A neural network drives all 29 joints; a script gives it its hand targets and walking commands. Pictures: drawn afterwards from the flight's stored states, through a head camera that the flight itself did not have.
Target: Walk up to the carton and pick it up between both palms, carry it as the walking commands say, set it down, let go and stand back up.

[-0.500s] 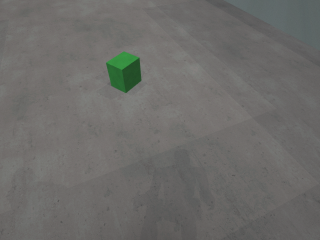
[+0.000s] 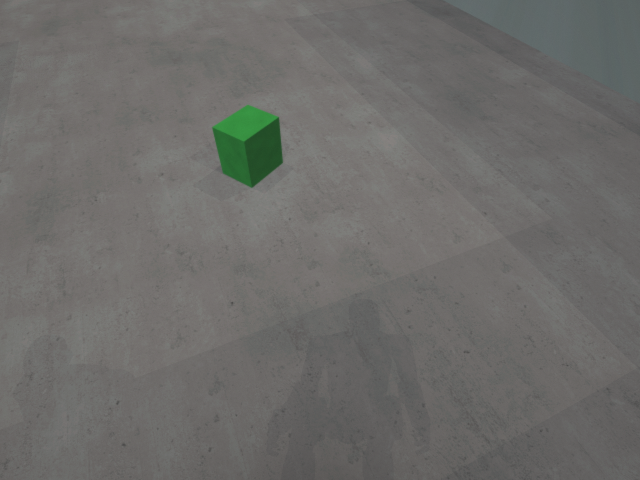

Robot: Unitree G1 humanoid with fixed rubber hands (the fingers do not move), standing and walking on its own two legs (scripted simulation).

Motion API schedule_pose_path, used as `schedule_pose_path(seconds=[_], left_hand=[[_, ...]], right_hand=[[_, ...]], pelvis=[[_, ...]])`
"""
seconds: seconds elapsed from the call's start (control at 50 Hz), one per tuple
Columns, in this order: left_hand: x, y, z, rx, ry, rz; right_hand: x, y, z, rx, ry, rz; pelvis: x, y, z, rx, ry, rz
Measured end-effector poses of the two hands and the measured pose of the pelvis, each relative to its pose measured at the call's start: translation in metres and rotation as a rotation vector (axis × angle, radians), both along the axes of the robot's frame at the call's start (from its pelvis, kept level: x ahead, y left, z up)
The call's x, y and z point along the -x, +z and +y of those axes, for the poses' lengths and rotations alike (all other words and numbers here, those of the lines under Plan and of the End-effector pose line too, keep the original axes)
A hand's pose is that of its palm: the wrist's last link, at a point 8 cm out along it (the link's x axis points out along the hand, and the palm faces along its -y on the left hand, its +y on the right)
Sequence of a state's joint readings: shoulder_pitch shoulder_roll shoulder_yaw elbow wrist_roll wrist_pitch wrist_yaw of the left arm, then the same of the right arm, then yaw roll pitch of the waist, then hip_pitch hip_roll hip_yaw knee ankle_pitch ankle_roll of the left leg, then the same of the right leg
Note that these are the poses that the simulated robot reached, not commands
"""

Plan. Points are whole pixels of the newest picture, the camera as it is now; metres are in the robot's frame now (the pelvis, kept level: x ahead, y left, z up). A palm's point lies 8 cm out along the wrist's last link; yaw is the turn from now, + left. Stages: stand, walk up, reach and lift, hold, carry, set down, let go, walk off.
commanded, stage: stand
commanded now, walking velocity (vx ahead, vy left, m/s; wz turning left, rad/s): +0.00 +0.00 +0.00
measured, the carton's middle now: (249, 146) +1.65 +0.33 -0.64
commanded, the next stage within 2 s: walk up in 0.06 s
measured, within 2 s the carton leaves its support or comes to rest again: neither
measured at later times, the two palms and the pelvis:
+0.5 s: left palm out of the picture -0.04 +0.27 -0.14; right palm out of the picture +0.14 -0.21 -0.11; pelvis +0.02 +0.03 +0.00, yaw +6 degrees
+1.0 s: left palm (180, 317) +0.40 +0.26 -0.13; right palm out of the picture +0.12 -0.20 -0.14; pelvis +0.25 +0.02 -0.02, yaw +7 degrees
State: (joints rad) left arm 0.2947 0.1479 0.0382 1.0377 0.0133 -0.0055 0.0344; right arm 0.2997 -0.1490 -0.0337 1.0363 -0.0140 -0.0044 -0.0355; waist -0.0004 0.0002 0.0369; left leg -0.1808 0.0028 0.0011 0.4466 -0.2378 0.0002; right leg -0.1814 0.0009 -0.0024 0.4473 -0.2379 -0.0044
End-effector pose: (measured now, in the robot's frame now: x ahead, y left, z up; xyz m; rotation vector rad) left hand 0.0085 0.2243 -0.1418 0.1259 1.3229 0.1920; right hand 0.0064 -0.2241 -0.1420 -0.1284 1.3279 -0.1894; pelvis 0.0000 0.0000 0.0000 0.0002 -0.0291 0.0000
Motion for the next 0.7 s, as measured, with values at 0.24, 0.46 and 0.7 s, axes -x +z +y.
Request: schedule_pose_path(seconds=[0.24,0.46,0.7], left_hand=[[0.022,-0.004,-0.012,0.027,0.008,0.073],[0.052,0.007,0.039,-0.047,0.122,0.06],[-0.085,-0.001,0.086,0.043,0.046,-0.095]], right_hand=[[0.023,-0.004,0.011,-0.026,-0.01,0.074],[-0.107,0.024,0.004,0.003,0.192,-0.185],[-0.088,0.027,0.04,0.075,0.113,-0.023]], pelvis=[[0.002,0.001,0.0,0.0,0.0,-0.004],[-0.014,0.004,0.019,-0.008,0.091,0.043],[-0.085,0.004,0.063,0.028,0.111,0.047]])
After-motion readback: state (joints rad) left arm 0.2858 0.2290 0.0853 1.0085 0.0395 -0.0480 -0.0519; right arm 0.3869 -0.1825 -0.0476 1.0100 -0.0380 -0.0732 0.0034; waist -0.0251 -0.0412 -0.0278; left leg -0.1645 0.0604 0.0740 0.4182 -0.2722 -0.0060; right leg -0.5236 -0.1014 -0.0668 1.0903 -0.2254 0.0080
